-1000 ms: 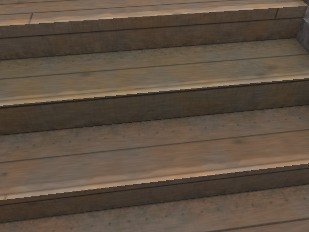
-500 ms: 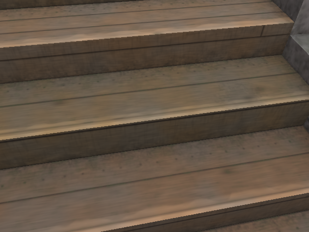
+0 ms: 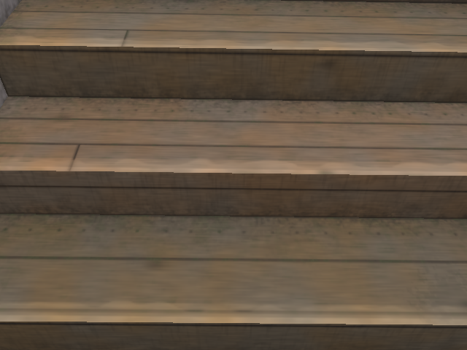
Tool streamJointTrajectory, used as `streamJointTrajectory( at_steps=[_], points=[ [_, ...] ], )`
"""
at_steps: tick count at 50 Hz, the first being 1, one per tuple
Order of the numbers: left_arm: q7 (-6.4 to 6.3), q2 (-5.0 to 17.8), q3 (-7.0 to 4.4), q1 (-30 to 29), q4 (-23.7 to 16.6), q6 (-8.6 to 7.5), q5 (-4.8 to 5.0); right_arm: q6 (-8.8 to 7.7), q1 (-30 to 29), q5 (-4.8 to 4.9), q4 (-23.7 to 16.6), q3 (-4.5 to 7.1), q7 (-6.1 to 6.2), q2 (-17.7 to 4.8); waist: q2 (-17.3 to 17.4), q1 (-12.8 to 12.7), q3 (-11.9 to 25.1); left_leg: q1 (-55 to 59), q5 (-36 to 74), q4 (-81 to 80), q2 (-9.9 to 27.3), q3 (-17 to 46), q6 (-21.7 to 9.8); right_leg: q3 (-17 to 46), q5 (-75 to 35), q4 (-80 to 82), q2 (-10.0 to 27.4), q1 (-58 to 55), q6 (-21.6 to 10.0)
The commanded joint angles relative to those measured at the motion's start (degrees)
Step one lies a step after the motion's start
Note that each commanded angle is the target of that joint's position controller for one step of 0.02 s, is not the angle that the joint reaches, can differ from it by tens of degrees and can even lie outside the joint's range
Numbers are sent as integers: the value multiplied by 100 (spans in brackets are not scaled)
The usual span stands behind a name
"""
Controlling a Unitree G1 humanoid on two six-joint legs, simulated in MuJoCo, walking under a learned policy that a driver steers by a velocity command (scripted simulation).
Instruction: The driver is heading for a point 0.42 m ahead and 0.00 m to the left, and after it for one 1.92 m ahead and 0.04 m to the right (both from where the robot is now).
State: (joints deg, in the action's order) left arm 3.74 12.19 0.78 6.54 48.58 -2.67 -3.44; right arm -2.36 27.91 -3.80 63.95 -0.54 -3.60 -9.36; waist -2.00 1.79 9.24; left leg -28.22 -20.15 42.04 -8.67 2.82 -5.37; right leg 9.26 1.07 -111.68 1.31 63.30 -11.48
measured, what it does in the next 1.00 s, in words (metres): climbs: right foot 0.16 m higher, then left foot 0.16 m higher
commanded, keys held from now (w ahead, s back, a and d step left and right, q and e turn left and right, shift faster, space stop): w+q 0.20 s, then w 0.16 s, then w+e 0.64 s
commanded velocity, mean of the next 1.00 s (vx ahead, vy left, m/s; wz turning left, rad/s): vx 0.50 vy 0.00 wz -0.01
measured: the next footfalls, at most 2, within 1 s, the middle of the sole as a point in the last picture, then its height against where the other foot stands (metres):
right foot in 0.22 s outside the picture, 0.16 m higher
left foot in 0.78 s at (172, 273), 0.16 m higher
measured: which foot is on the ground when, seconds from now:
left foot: down 0.00-0.24, up 0.26-0.76, down 0.78-1.00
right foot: up 0.00-0.20, down 0.22-0.82, up 0.84-1.00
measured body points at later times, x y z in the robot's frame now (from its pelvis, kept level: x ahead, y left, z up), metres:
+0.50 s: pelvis +0.28 -0.05 +0.17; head +0.27 -0.05 +0.62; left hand +0.16 +0.14 +0.01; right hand +0.50 -0.25 +0.07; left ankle +0.31 +0.12 -0.32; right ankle +0.28 -0.14 -0.55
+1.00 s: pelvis +0.57 +0.04 +0.31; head +0.57 +0.03 +0.76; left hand +0.65 +0.29 +0.17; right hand +0.61 -0.20 +0.16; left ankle +0.58 +0.14 -0.39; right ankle +0.53 -0.10 -0.17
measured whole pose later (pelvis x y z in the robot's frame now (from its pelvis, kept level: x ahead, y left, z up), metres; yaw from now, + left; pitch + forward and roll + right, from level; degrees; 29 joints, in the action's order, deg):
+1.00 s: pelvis +0.57 +0.04 +0.31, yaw -2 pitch +6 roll +4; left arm 5.5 13.0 -3.1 12.7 59.4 -4.3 -1.7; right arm -2.6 13.4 -2.7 60.3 1.5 -1.8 -11.9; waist -2.8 0.2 7.3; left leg -28.6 -23.8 46.7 1.9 -13.6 -2.3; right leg 9.2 1.5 -111.4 0.5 56.2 -13.4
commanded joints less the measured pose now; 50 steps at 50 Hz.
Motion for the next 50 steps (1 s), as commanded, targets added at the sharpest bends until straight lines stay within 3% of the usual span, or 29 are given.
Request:
streamJointTrajectory(
  at_steps=[1, 5, 7, 8, 11, 12, 13, 14, 15, 16, 17, 19, 22, 23, 24, 25, 28, 31, 34, 36, 39, 40, 41, 42, 43, 44, 46, 47, 50],
  points=[
    [-68, -189, 188, -455, -446, -3, 205, -309, -751, -210, -540, -64, 5, -184, 671, -398, -487, -823, 150, -2295, 906, 1548, -833, -1019, 1112, -945, 3, 317, 167],
    [-273, -57, 313, -1840, -1008, -58, 77, -393, 741, -311, -13, -134, -51, -239, 452, 319, -545, 865, -238, -2332, 1229, 2254, -786, -874, 1117, 933, 305, 1475, 371],
    [-308, -185, 383, -2642, -1423, 144, 43, -388, -112, 76, -574, -133, -223, -437, 617, 115, -742, -1035, 45, -3555, 1484, 2114, -1007, -1510, 2318, 2904, 336, -1084, 730],
    [-211, -416, 398, -2303, -1425, 169, 55, -440, -306, 252, -749, -139, -269, -583, 1256, -206, -829, -1795, 1398, -3836, 1700, 2127, -1252, -1909, 2387, 2616, 37, -2588, 937],
    [-104, 509, 79, -1284, -1146, 184, 157, -637, -410, 406, -896, 270, -258, -1531, 1175, -647, -42, 1475, 8822, -2155, 1968, 1604, -991, -1896, 2290, 4807, -688, -2729, 735],
    [-157, 692, -43, -121, -842, 116, 78, -646, -395, 269, -793, 375, -284, -1420, 972, -899, 606, 1726, 9087, -520, 1633, 1375, -660, -926, 1272, 5671, -362, -3752, 398],
    [-135, 762, -70, 1308, -241, 100, 99, -613, 917, -137, -534, 179, -376, -343, -935, -690, 2433, -364, 6333, 1279, 859, 1413, -483, 2108, 1306, 6810, 788, -6646, -919],
    [-198, 1019, -171, 2268, -28, 174, -78, -394, 627, -16, -245, 282, -486, -372, -1805, -1389, 1442, -2371, 1579, 4256, -4, 1751, -232, 4906, 3675, 8797, 1761, -6756, -1402],
    [-243, 999, -147, 2212, 268, -21, -103, -345, -218, 173, -414, 363, -474, -449, -1470, -1284, -84, -3589, 2144, 6253, 250, 1828, -378, 4721, 5575, 8989, 1548, -5534, -775],
    [-228, 946, -207, 1349, 331, -123, 45, -330, -601, 309, -486, 393, -359, -489, -822, -841, -667, -3818, 2411, 6977, 399, 1470, -454, 3964, 5005, 8807, 1623, -4650, -718],
    [-253, 146, -59, 972, 539, -151, 19, -336, -1062, 195, -802, 308, -215, -335, 148, -579, -403, -3843, 2296, 7410, 441, 1366, -775, 3093, 3662, 8676, 1668, -4519, -699],
    [-269, -885, 182, 617, 955, -132, 57, -215, -1516, 105, -1048, 160, -79, 4, 627, -114, -327, -3916, 2232, 7166, 669, 1381, -1036, 1618, 2153, 8592, 1290, -4203, -295],
    [-190, -806, 109, 865, 1278, -194, -79, -58, -1817, 150, -1276, 21, -44, 74, 293, 70, -529, -4655, 1901, 7006, 728, 955, -1012, 238, 1176, 8924, 742, -4351, -41],
    [-317, -644, -10, 1342, 1548, -447, 393, -25, -2076, 80, -1858, -144, 178, 696, 403, 339, -1198, -3712, 1803, 6463, 924, 226, -374, -261, 1848, 9099, 742, -3438, 341],
    [-350, -574, 45, 1234, 1533, -560, 445, 17, -2116, 143, -1884, -121, 243, 416, 520, 379, -1258, -3286, 2091, 5968, 1010, -252, -152, -575, 1682, 9329, 522, -2919, 346],
    [-138, -288, 32, 1240, 1245, -364, -294, 75, -2431, 215, -1622, -122, -135, -110, -444, -129, -271, -4218, 1960, 7152, 1046, -238, -479, -358, 1043, 9390, 427, -3883, -94],
    [-141, -558, 129, 2751, 1835, -162, -483, -22, -3222, 81, -1980, -287, -126, 35, -80, -510, -683, -6791, 1143, 8399, 1160, 161, -994, 727, 1159, 9169, 1024, -5858, -428],
    [-37, -634, 241, 3303, 2166, -232, -604, 1, -4334, 179, -2626, -363, 70, -127, 29, -625, -819, -6557, 1540, 6393, 1621, -280, -903, 684, 1278, 9734, 1066, -5924, -302],
    [223, -709, 314, 3275, 1954, -309, -170, 397, -5969, 36, -3235, -482, -28, 255, -517, -805, -1013, -3429, 683, 4455, 1607, -898, -521, 73, 295, 10995, 1119, -3542, -420],
    [304, -97, 221, 2903, 1695, -499, 144, 422, -5071, 83, -2983, -396, -214, 216, -924, -237, -618, -1726, 665, 4318, 1025, -1437, -360, -339, -3301, 10546, 1176, -3667, -546],
    [292, 828, -203, 2728, 1610, -603, 190, 257, -3721, 222, -2675, -64, -58, -410, -1182, 255, 266, -191, 115, 2004, 529, -1143, -428, -581, -7702, 8894, 1252, -5850, -24],
    [234, 149, -147, 3045, 1557, -636, -56, 157, -2377, 168, -2299, -39, 51, -432, 31, 315, 1895, 2671, 2949, 2079, 1456, 285, -1115, -348, -6106, 7093, 1063, -4400, 395],
    [280, -322, -36, 3018, 1375, -587, -90, 160, -1044, 42, -2008, 34, 181, -741, 1229, 806, 2472, 4059, 1534, 12, 2571, 3049, -1751, 38, -1980, 5633, 115, -2536, 403],
    [365, -453, -177, 2468, 1566, -421, 186, 160, -214, -45, -1494, 228, 231, -1116, 1682, 1076, 1675, 2902, -431, -1523, 3151, 4878, -1826, 603, 94, 2418, -241, -1787, 507],
    [381, -418, -285, 2155, 1549, -402, 220, -18, -640, 85, -1293, 279, 273, -1247, 1159, 826, 389, 1655, -1688, -1826, 3011, 4510, -1458, 753, -483, 696, -117, -962, 486],
    [305, -471, -351, 2118, 1566, -416, 176, -131, -1089, 195, -1161, 263, 208, -1015, 1057, 395, -6, 1048, -1080, -1768, 2952, 3602, -1456, 576, -500, -184, -60, -799, 417],
    [174, -614, -281, 1303, 1156, -336, 206, -90, -1675, 165, -826, 28, 78, 192, -129, -123, 41, 1006, 1241, -1487, 3027, 2082, -1151, 339, -176, -727, 19, -274, 29],
    [181, -757, -230, 1124, 1047, -231, 224, -79, -1948, 140, -761, -76, 75, 584, -66, -365, -53, 802, 1524, -1552, 2797, 1492, -876, 431, -77, -484, 88, -193, -192],
    [262, -896, -119, 725, 808, -81, 197, -208, -2053, 56, -654, 6, 182, 542, 134, -593, -413, 580, 1467, -2041, 2417, -253, -634, 28, 490, -314, 221, 212, -451]
  ],
)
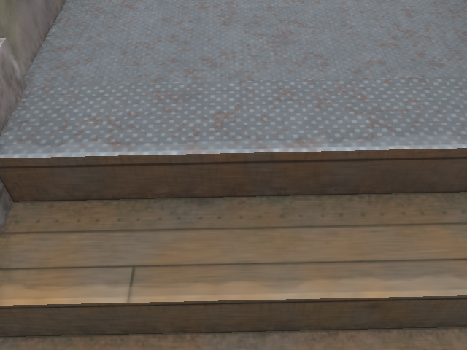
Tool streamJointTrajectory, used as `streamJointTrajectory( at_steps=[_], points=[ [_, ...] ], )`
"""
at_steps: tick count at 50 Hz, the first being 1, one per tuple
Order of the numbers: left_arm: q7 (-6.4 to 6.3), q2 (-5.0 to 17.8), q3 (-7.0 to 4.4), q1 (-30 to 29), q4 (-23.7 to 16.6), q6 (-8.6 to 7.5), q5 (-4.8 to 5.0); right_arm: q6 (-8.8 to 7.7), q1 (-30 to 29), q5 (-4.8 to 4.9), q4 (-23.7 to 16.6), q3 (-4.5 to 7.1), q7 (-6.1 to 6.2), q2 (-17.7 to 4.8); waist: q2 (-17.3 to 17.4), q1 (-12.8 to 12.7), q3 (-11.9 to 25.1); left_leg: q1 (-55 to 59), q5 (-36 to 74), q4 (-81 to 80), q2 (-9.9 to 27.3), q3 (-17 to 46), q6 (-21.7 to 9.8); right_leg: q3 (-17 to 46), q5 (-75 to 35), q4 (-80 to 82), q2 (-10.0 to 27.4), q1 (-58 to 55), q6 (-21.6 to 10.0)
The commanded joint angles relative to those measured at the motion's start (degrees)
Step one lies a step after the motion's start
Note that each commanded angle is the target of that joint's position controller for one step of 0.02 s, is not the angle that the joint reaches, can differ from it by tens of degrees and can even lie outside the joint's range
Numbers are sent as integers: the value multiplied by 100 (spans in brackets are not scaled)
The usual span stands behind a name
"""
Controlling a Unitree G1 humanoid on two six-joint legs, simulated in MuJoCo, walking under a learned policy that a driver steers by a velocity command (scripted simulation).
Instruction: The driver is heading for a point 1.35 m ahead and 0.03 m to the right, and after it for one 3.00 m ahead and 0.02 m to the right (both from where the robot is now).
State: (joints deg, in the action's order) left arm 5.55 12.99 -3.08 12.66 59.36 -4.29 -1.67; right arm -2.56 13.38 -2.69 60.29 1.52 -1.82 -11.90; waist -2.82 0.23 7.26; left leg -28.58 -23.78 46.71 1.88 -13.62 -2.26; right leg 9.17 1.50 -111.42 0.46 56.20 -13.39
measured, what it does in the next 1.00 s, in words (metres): climbs: right foot 0.16 m higher, then left foot 0.16 m higher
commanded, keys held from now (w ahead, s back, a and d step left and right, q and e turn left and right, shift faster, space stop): w+e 0.24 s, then w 0.10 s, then w+q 0.66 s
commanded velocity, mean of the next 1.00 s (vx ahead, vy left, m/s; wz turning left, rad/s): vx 0.50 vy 0.00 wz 0.00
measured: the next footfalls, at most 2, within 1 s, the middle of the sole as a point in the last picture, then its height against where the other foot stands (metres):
right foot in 0.30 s outside the picture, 0.16 m higher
left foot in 0.86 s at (238, 253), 0.16 m higher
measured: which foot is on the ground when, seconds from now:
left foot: down 0.00-0.36, up 0.38-0.84, down 0.86-1.00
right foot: up 0.00-0.28, down 0.30-0.90, up 0.92-1.00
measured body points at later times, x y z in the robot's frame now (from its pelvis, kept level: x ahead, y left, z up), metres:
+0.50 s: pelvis +0.28 -0.07 +0.14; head +0.28 -0.07 +0.59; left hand +0.36 +0.15 -0.01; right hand +0.26 -0.31 -0.01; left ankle +0.22 +0.13 -0.34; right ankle +0.29 -0.15 -0.54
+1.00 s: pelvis +0.55 -0.04 +0.28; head +0.54 -0.04 +0.73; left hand +0.56 +0.19 +0.12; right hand +0.71 -0.26 +0.16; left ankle +0.60 +0.02 -0.38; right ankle +0.40 -0.20 -0.29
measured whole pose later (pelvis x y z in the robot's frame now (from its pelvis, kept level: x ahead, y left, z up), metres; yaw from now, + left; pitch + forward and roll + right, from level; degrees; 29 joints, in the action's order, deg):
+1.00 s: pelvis +0.55 -0.04 +0.28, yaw +3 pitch +6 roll +3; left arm 6.3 12.2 -0.6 19.4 60.2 -5.1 -3.9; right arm -2.7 7.4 -2.6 50.3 1.1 -3.0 -9.9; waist -3.6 1.8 8.8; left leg -41.8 -26.6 61.9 -7.2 -6.3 -6.7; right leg 7.8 -1.5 -85.2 0.9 28.5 -6.9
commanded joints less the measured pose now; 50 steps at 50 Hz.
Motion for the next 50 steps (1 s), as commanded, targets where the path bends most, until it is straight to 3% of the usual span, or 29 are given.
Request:
streamJointTrajectory(
  at_steps=[1, 2, 4, 8, 9, 11, 12, 15, 16, 17, 18, 19, 20, 21, 23, 25, 28, 32, 35, 37, 39, 42, 43, 44, 45, 46, 47, 48, 50],
  points=[
    [127, -947, 304, -29, -306, 93, 42, -205, -569, -120, -232, -202, 26, 763, 253, -438, -327, 505, 1621, -2796, 1260, 1098, -955, -54, 454, -308, 309, 1035, -294],
    [181, -780, 317, -179, -381, 123, 77, -242, -287, -182, -134, -193, 5, 639, 716, -287, -349, 740, 1660, -3054, 1359, 1043, -1113, -279, 892, -1418, 263, 1316, -325],
    [5, -809, 546, -1230, -1144, 219, 155, -194, 308, -428, 305, -289, -73, 669, 374, -233, -620, 1380, 1632, -3467, 1548, 985, -1013, -160, 1606, -1543, 303, 2526, -597],
    [-133, -309, 622, -2399, -1810, 305, 144, -305, 1156, -709, 511, -379, -68, 328, 207, 14, -309, 2000, 1347, -3986, 1246, 326, -824, -902, 506, 929, 668, 2410, -490],
    [-124, -307, 622, -2557, -1874, 391, 117, -314, 1504, -701, 529, -394, -77, 270, 551, 118, -279, 2168, 1557, -4111, 1238, 191, -861, -1089, 283, 1232, 670, 2280, -395],
    [-45, -370, 665, -3327, -2147, 713, 38, -291, 1567, -357, 464, -368, -330, 107, 511, 180, -587, 1527, 2601, -4824, 1561, -22, -1056, -1643, 1850, 2512, 551, 771, -81],
    [80, -505, 640, -2901, -2062, 697, 27, -413, 1463, -187, 327, -313, -327, -269, 924, -152, -539, 1628, 5201, -4473, 1616, -343, -1162, -2032, 1899, 2477, 242, 17, 37],
    [60, -254, 480, -1629, -1790, 520, 193, -555, 1622, -138, 276, -56, -315, -1024, 1354, -603, -89, 3268, 9618, -2958, 1816, -466, -1165, -2017, 1991, 4530, -602, -1208, 201],
    [-73, 24, 353, -1134, -1663, 452, 136, -554, 1753, -238, 279, -22, -338, -988, 1396, -629, 317, 2822, 9891, -2264, 1646, -436, -951, -1768, 860, 4614, -666, -2593, 62],
    [-157, 169, 349, -471, -1418, 413, 286, -582, 2423, -426, 316, -58, -431, -663, 911, -534, 1169, 1208, 8355, -1155, 1293, 46, -624, -445, 181, 4806, -306, -4796, -218],
    [-275, 546, 166, 672, -1140, 493, 104, -513, 1853, -311, 155, -15, -554, -722, 443, -1132, 1244, -92, 5809, 156, 636, 341, -471, 910, 1046, 6338, 98, -5877, -349],
    [-337, 1240, -60, 1701, -700, 508, -152, -401, 1270, -29, -31, 15, -721, -251, -393, -1299, 1206, -1415, 2086, 2607, 24, 1355, -309, 3202, 1314, 8326, 1029, -6170, -397],
    [-435, 1558, -289, 2027, -480, 382, -299, -349, 1192, 181, 16, 122, -697, -131, -281, -1265, 849, -1934, 2611, 4668, -320, 2920, -394, 3989, 1827, 8781, 1346, -5434, 87],
    [-428, 1102, -194, 1825, -194, 267, -250, -415, 963, 112, 80, 145, -597, 56, -747, -1030, 219, -2417, 2884, 5900, -469, 3350, -557, 3272, 2013, 8579, 1238, -4518, 312],
    [-243, 218, 57, 750, 1, 172, -144, -510, 484, 227, -179, 26, -407, 412, 22, -246, -1, -3237, 2901, 7284, -746, 3566, -1042, 2243, 726, 8205, 1324, -3768, 334],
    [-99, -598, 349, -242, -91, 167, -282, -349, 595, 253, -177, -53, -284, 471, 675, 387, 44, -3523, 3034, 6952, -370, 3242, -1227, 942, 148, 8346, 1276, -3138, 499],
    [-224, -625, 336, -235, -174, 67, -267, -166, 485, 204, -100, -144, -435, 590, -233, 519, -189, -3744, 1859, 8109, -119, 2172, -1068, -370, 640, 9169, 920, -2821, 163],
    [-297, -546, 479, 1030, 389, 12, -662, -143, -1078, 237, -1008, -379, -335, 460, 241, 93, -518, -5370, 1789, 8266, -132, 2024, -1550, -828, 1060, 9448, 970, -3723, 332],
    [-283, -354, 556, 1989, 618, -58, -744, 26, -2077, 215, -1658, -413, -260, 155, 40, -350, -563, -5460, 2592, 5859, 261, 1620, -1213, -1076, 781, 10025, 1205, -4611, 230],
    [-146, -270, 598, 2134, 555, -82, -574, 261, -2711, 132, -1886, -422, -258, 226, -203, -469, -806, -4994, 1723, 4892, 526, 910, -1009, -1167, 440, 10791, 1609, -4510, -26],
    [-36, 169, 589, 1355, 203, -191, -341, 437, -2060, 64, -1811, -457, -398, 528, -437, 188, -651, -2527, 1666, 4494, 208, 414, -928, -1820, -2756, 10790, 1583, -3295, -182],
    [-67, 992, 306, 1663, 282, -346, -81, 415, -1930, 85, -2054, -290, -495, 236, -594, 426, -354, -1909, 201, 2235, -628, -51, -712, -2021, -7012, 9628, 1792, -5492, -83],
    [-34, 1065, 227, 1780, 354, -329, -131, 327, -1546, 129, -1945, -201, -420, 141, -785, 455, -169, -1469, 69, 1562, -825, -11, -763, -2092, -7744, 9104, 1788, -6038, -20],
    [-30, 771, 229, 1996, 265, -332, -428, 224, -735, 149, -1683, -66, -290, -197, -488, 360, 682, 379, 1838, 2015, -714, 832, -1144, -2077, -7840, 8078, 1555, -5148, 279],
    [26, 543, 263, 2020, 163, -330, -566, 187, 175, 235, -1360, 6, -203, -398, -33, 586, 1280, 1988, 1448, 1085, -497, 2278, -1421, -1684, -6120, 6979, 1148, -3706, 425],
    [138, 292, 298, 1449, -19, -236, -526, 197, 1525, 36, -851, 112, -118, -716, 844, 1180, 1208, 3160, 173, -600, -3, 4090, -1687, -1248, -1871, 5318, 285, -1847, 610],
    [222, 134, 210, 742, -80, -155, -211, 122, 2036, -206, -628, 279, -71, -1081, 1211, 1274, 611, 2697, -1117, -2030, 476, 5849, -1652, -200, 96, 2879, -240, -699, 691],
    [152, 296, 94, 733, -229, -94, -93, 62, 1976, -67, -561, 313, -6, -1143, 1466, 1020, 475, 2275, -564, -2395, 673, 6160, -1440, 501, -460, 1056, -312, -255, 657],
    [2, -160, 260, 139, -513, -129, -137, -24, 1118, 24, -204, 157, -83, -346, 528, 335, -62, 1346, 619, -1960, 569, 5248, -1363, 613, -451, -566, -500, 613, 384]
  ],
)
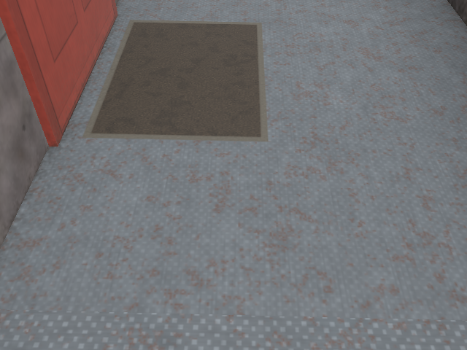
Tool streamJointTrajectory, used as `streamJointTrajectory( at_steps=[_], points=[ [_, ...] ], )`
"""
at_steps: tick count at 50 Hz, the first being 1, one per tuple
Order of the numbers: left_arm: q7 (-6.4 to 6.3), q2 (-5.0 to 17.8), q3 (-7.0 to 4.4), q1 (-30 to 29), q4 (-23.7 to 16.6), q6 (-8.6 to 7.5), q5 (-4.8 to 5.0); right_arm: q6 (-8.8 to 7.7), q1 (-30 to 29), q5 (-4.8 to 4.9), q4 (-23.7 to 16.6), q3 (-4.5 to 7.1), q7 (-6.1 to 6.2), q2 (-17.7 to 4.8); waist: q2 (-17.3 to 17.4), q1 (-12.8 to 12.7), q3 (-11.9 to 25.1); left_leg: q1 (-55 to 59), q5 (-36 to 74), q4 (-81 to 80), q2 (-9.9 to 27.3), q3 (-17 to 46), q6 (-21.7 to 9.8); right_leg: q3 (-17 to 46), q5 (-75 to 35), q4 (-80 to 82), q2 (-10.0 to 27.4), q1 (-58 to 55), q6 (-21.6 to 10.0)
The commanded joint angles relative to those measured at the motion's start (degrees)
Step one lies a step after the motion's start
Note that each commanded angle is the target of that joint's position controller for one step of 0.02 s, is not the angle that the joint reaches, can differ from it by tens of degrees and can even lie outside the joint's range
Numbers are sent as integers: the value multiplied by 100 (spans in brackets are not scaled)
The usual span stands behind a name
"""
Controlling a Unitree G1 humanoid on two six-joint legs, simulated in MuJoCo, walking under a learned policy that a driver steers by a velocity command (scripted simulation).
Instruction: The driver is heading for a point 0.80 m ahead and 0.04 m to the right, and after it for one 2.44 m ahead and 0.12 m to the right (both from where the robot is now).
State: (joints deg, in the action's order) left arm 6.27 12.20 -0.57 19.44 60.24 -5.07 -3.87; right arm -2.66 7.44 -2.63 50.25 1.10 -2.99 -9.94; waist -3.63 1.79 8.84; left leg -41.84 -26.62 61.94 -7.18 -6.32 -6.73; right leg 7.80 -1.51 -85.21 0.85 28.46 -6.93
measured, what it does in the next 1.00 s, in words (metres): climbs: right foot 0.16 m higher, then left foot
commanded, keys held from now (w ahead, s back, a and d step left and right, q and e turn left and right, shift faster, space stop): w+q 0.16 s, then w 0.20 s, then w+e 0.64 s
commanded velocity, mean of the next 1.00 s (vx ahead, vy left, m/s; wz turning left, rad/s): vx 0.50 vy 0.00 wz -0.03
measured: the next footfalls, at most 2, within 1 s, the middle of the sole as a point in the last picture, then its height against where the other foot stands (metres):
right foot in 0.36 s outside the picture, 0.16 m higher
left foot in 0.98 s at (183, 270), level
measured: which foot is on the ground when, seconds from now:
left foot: down 0.00-0.42, up 0.44-0.96, down 0.98-1.00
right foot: up 0.00-0.34, down 0.36-0.98, up 1.00-1.00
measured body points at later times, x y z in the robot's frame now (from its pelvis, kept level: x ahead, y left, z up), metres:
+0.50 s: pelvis +0.28 -0.04 +0.15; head +0.28 -0.04 +0.60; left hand +0.45 +0.19 +0.05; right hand +0.31 -0.27 +0.00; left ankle +0.12 +0.08 -0.44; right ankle +0.37 -0.10 -0.49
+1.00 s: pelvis +0.55 +0.02 +0.23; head +0.56 +0.02 +0.68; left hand +0.49 +0.23 +0.08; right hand +0.83 -0.18 +0.19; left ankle +0.65 +0.13 -0.50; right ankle +0.37 -0.10 -0.48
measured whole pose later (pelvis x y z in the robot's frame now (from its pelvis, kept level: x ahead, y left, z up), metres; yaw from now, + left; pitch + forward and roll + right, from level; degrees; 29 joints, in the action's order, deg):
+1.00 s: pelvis +0.55 +0.02 +0.23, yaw -6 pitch +4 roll +0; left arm 3.1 7.3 -1.9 28.4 60.9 -6.9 -2.1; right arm -5.8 -7.8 -1.1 43.4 1.7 -0.3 -8.0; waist -0.2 -5.4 4.9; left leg -28.3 -7.3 31.8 1.4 -3.1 -2.6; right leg 10.7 27.6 -35.4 -3.5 5.3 -2.2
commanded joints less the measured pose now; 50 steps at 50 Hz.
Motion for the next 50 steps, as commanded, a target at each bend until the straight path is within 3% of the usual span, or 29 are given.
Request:
streamJointTrajectory(
  at_steps=[1, 3, 4, 5, 6, 10, 12, 13, 14, 16, 19, 20, 21, 22, 23, 24, 25, 27, 30, 31, 32, 36, 38, 41, 44, 47, 48, 49, 50],
  points=[
    [-141, -237, 112, -727, -800, -44, 53, -24, 1180, 26, 828, 84, -25, -247, 273, -204, -223, 2369, 1378, -3378, 1421, 3981, -729, 740, -43, -3350, -433, 3681, -433],
    [-221, -163, 169, -700, -913, 85, 4, -79, 543, -94, 957, -132, -122, 226, -10, -717, -242, 1800, 1830, -3483, 1151, 2866, -607, 334, 78, -3160, -110, 4038, -618],
    [-225, -104, 165, -757, -885, 146, 62, -170, 436, -97, 902, -75, -151, 110, 154, -755, -404, 1495, 1914, -3645, 1053, 2318, -592, -51, 501, -2940, 112, 4015, -506],
    [-243, -52, 177, -868, -899, 152, 48, -265, 578, -106, 913, -89, -115, 64, 239, -692, -414, 1261, 1732, -3762, 815, 1959, -576, -267, 541, -2604, 176, 3899, -418],
    [-252, -144, 219, -1036, -949, 128, 137, -298, 1252, -238, 1080, -135, -58, 53, 866, -471, -451, 1323, 1801, -3918, 842, 2265, -763, -467, 1052, -3940, 45, 4156, -336],
    [-389, -93, 394, -2702, -1733, 128, 66, -287, 2497, -511, 1606, -249, -111, -10, 163, -13, -542, 2191, 1149, -4069, 1050, 2606, -690, -695, 1010, -2511, 372, 5198, -369],
    [-459, -64, 415, -3549, -2096, 284, 56, -340, 2404, -295, 1389, -252, -226, -166, 568, 121, -798, 1544, 1523, -4852, 1291, 2621, -849, -1165, 1195, -922, 627, 4240, 21],
    [-453, -279, 495, -3826, -2246, 420, 44, -341, 2351, -200, 1297, -292, -278, -154, 790, 149, -863, 893, 1686, -5340, 1466, 2610, -1003, -1331, 1489, -347, 603, 3275, 181],
    [-364, -450, 508, -3424, -2092, 459, -2, -415, 2162, -32, 1097, -344, -326, -90, 1099, -16, -1024, 476, 2518, -5495, 1625, 2391, -1035, -1662, 1679, -213, 451, 2230, 313],
    [-263, -103, 372, -3498, -2139, 480, 9, -541, 2355, 158, 1104, -265, -363, -523, 1186, -59, -797, 1535, 5497, -5242, 1810, 2243, -1039, -2002, 2260, 493, -62, 1710, 283],
    [-220, 285, 141, -2116, -1861, 241, 80, -593, 2269, 100, 1074, 128, -285, -1267, 1447, -507, 230, 3939, 9812, -3557, 1818, 1592, -556, -1533, 2025, 2015, -302, 767, -101],
    [-240, 337, 146, -1350, -1512, 236, 230, -604, 3079, -108, 1200, 94, -324, -690, 285, -248, 1372, 2248, 9223, -2523, 1398, 1657, -289, 115, 1377, 2234, 126, -1678, -829],
    [-278, 672, 21, -341, -1223, 323, 117, -507, 2817, -143, 1057, 65, -392, -476, -490, -826, 1596, 954, 6598, -1366, 787, 1772, -214, 1878, 2916, 3910, 489, -2794, -1171],
    [-354, 887, -34, 690, -910, 332, -109, -364, 1778, -95, 934, 155, -439, -356, -1521, -1425, 865, -568, 1931, 1752, -198, 2066, 122, 4048, 4453, 5778, 1143, -2651, -1693],
    [-474, 968, -89, 723, -721, 141, -104, -328, 1546, 52, 909, 214, -391, -389, -791, -1249, 167, -1222, 2407, 3569, -48, 2560, -29, 4337, 5631, 6055, 1124, -1766, -1232],
    [-512, 775, -93, 159, -652, 42, 12, -368, 1432, 10, 779, 162, -268, -275, -275, -858, -451, -1590, 2598, 4104, 85, 2506, -120, 3891, 5220, 5914, 1078, -1108, -1167],
    [-498, 248, -11, -335, -499, 27, 45, -384, 1113, -29, 604, 102, -166, -206, 465, -531, -384, -1719, 2588, 4316, 157, 2381, -209, 3323, 3981, 5839, 1092, -908, -1107],
    [-510, -474, 154, -980, -331, 14, 60, -292, 812, -123, 242, -88, 8, 11, 888, 60, -109, -1804, 2598, 4463, 433, 2285, -335, 2489, 2021, 5845, 1035, -601, -681],
    [-445, -200, 27, -1285, -319, -158, 108, -230, 385, -134, 9, -123, 50, -182, 575, 344, -213, -1773, 2101, 3202, 806, 1516, -147, 593, 784, 6155, 443, -341, -389],
    [-420, -142, 1, -1258, -384, -190, 29, -267, 105, -70, -71, -97, 17, -329, 661, 264, -227, -1337, 2313, 2588, 1009, 1236, 9, 260, 887, 6379, 228, 51, -304],
    [-437, -140, 57, -953, -397, -250, 7, -309, 196, -131, -8, -58, 3, -309, 190, 217, -274, -1112, 2381, 2691, 1072, 998, 221, 245, 580, 6506, 162, 100, -389],
    [-432, -7, 18, 608, -149, -303, -18, -351, -854, -193, -420, -133, 14, -159, 85, -488, -275, -1819, 3036, 1133, 1251, 832, 642, 508, -673, 6457, 443, -1354, -675],
    [-354, -57, 10, 811, -189, -315, 94, -292, -1119, -201, -523, -131, 42, -55, -60, -542, -402, -1123, 3387, -3, 1288, 728, 733, 557, -629, 6637, 504, -1277, -771],
    [-254, 47, -37, 952, -198, -334, 252, -155, -1856, -156, -788, -5, 37, -200, -139, -594, -798, -273, 3176, -1417, 1156, 531, 802, 803, -378, 6811, 723, -1340, -841],
    [-292, 160, -157, 1261, -40, -309, 262, -128, -2429, -22, -1144, 90, 104, -233, -280, -643, -944, 35, 2295, -2611, 964, 508, 788, 1193, -846, 6525, 972, -2355, -858],
    [-318, 456, -348, 834, -109, -230, 182, -238, -2088, 179, -1118, 238, 270, -400, -250, -306, -815, 1401, 2333, -3537, 824, 439, 492, 1249, -2139, 6120, 1090, -2559, -576],
    [-314, 394, -367, 789, -144, -235, 155, -348, -1441, 286, -955, 360, 339, -595, -173, -82, -335, 2746, 2781, -3376, 875, 367, 159, 1020, -2640, 5622, 811, -2224, -291],
    [-327, -22, -254, 820, -295, -265, 189, -447, -392, 287, -713, 434, 393, -864, 541, 167, 908, 4887, 3942, -2920, 1628, 1006, -653, 659, -1710, 4232, 183, -1517, 159],
    [-377, -646, -59, 1417, -546, -348, 145, -512, 864, 145, -539, 425, 357, -1007, 2133, 261, 2301, 7881, 4759, -3359, 3211, 3320, -2176, 58, 1978, 2513, -873, 789, 679]
  ],
)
